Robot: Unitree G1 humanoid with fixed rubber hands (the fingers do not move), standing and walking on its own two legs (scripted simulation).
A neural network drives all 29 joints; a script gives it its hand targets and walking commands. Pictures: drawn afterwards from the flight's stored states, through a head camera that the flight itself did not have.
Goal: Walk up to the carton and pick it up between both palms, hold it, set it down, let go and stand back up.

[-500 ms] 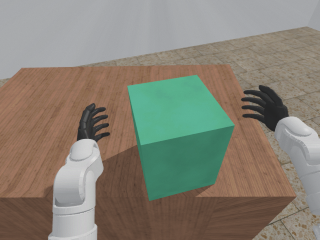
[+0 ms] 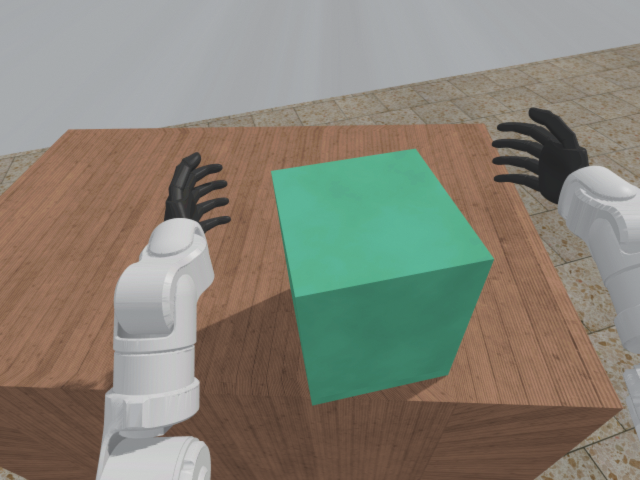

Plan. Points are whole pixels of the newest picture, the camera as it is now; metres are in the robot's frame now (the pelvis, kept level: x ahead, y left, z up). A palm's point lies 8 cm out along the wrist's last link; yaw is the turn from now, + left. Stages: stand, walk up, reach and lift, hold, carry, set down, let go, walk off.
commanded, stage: reach and lift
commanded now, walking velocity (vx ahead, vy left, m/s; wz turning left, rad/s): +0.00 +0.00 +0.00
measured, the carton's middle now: (363, 277) +0.39 +0.01 +0.06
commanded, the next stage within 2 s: none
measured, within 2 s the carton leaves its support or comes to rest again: neither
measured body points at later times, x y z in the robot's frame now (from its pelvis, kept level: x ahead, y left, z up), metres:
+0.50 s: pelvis +0.00 +0.00 +0.00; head +0.03 -0.01 +0.45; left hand +0.36 +0.21 +0.15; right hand +0.47 -0.18 +0.16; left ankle -0.03 +0.15 -0.75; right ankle +0.05 -0.10 -0.75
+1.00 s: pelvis +0.00 -0.01 +0.00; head +0.04 -0.01 +0.45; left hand +0.36 +0.19 +0.10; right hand +0.46 -0.17 +0.10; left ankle -0.03 +0.15 -0.75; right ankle +0.05 -0.10 -0.75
